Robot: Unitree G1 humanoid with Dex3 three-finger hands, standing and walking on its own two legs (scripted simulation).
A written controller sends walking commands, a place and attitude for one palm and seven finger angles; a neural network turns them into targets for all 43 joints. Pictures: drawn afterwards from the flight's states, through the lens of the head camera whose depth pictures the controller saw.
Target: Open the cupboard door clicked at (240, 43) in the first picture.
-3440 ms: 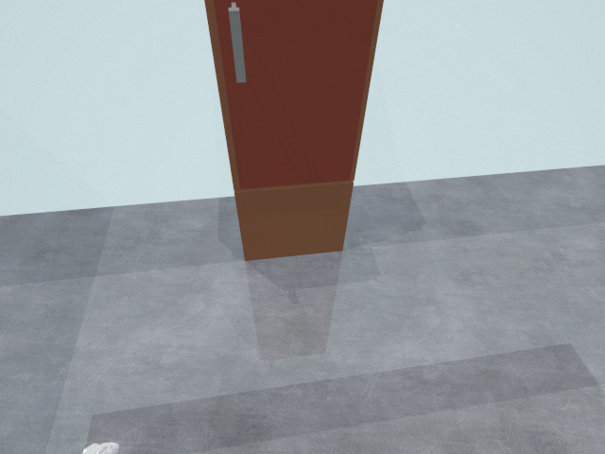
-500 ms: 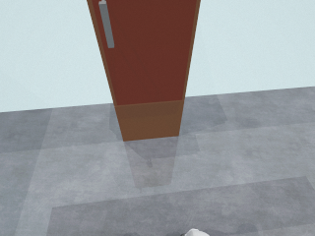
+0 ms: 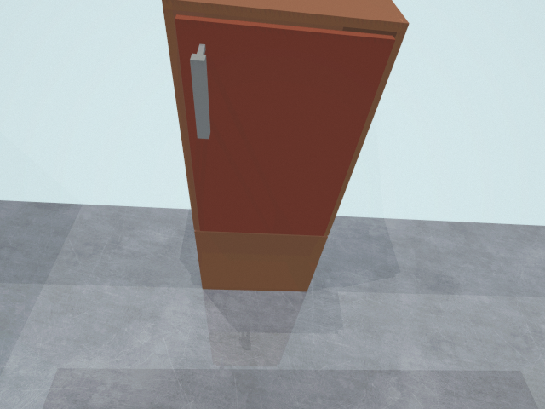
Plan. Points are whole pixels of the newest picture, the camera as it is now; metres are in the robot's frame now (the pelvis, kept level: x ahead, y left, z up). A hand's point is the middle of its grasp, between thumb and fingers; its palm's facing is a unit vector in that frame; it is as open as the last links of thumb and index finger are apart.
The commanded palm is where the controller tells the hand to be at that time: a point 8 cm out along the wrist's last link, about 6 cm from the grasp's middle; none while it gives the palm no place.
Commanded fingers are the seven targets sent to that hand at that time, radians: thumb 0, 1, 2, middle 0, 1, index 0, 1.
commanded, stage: come to a stop and stand still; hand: left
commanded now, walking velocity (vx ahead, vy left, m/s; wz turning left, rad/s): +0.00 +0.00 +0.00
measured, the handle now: (202, 93) +0.61 +0.19 +0.14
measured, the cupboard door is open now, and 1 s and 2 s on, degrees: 0 0 0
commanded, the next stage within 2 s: look again from close up in 1.06 s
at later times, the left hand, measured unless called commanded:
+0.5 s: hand out of the picture +0.13 +0.16 -0.16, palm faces +0.07 -0.96 -0.25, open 7.3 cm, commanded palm none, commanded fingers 0.00 0.90 0.90 -0.20 -0.30 -0.20 -0.30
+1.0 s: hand out of the picture -0.01 +0.20 -0.17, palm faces +0.06 -0.97 -0.22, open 7.4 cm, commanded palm none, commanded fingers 0.00 0.90 0.90 -0.20 -0.30 -0.20 -0.30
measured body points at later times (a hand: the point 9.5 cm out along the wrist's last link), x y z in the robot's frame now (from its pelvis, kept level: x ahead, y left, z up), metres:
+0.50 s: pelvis +0.05 -0.03 +0.00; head +0.09 -0.05 +0.44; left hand +0.12 +0.21 -0.14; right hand +0.12 -0.28 -0.16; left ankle +0.01 +0.10 -0.67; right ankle +0.13 -0.16 -0.73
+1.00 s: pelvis +0.01 +0.01 -0.01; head +0.00 +0.00 +0.44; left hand -0.01 +0.25 -0.15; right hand +0.03 -0.23 -0.16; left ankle +0.02 +0.11 -0.74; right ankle +0.07 -0.08 -0.73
